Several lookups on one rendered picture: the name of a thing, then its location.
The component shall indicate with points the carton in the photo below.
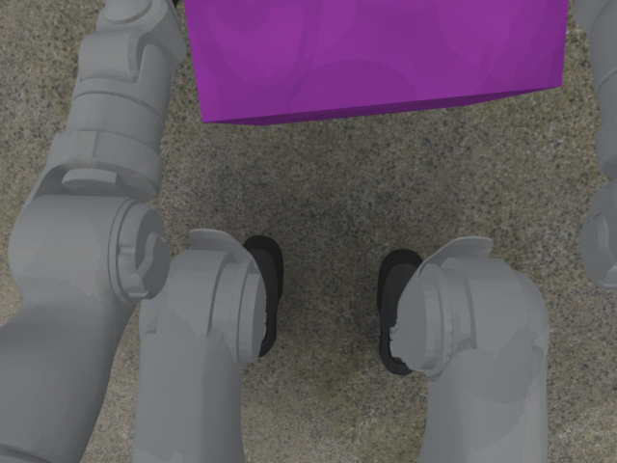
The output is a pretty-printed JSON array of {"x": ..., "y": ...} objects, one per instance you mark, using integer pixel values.
[{"x": 261, "y": 62}]

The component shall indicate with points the left robot thigh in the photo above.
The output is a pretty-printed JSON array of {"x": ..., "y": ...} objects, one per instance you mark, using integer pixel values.
[{"x": 188, "y": 400}]

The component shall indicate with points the right robot forearm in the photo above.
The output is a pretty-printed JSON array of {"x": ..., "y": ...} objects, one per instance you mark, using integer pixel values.
[{"x": 598, "y": 18}]

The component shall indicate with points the left robot shin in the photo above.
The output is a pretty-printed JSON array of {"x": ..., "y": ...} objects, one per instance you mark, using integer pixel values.
[{"x": 200, "y": 239}]

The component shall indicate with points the left robot forearm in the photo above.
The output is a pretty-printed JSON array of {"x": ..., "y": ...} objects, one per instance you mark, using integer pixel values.
[{"x": 111, "y": 144}]

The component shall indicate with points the right robot upper arm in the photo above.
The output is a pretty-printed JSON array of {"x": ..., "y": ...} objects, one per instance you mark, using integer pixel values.
[{"x": 598, "y": 237}]

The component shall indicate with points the left robot upper arm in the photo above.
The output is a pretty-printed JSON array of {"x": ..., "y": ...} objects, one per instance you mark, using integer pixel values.
[{"x": 81, "y": 264}]

